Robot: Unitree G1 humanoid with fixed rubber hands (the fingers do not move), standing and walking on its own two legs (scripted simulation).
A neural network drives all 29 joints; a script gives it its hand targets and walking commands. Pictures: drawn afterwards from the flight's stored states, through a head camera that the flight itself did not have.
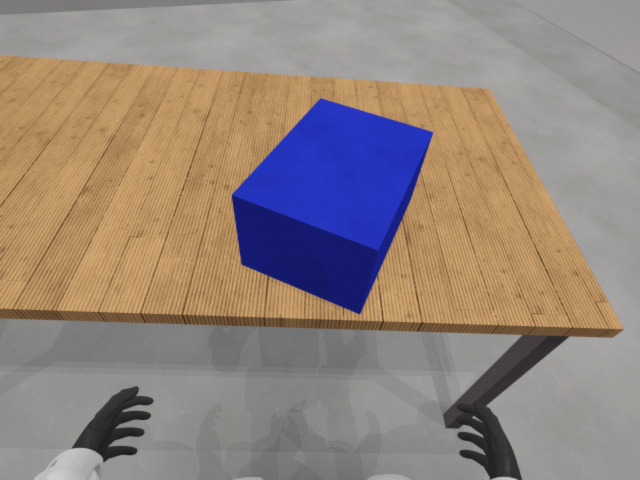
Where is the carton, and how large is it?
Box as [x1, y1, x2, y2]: [232, 98, 432, 313]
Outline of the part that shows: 320,98 232,194 241,263 359,313 408,204 432,132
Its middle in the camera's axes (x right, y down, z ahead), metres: +0.03 -0.08 +0.67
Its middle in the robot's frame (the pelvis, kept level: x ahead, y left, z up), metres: +0.54 -0.04 +0.01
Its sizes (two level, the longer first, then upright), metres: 0.303 0.218 0.161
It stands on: a table, 0.69 m high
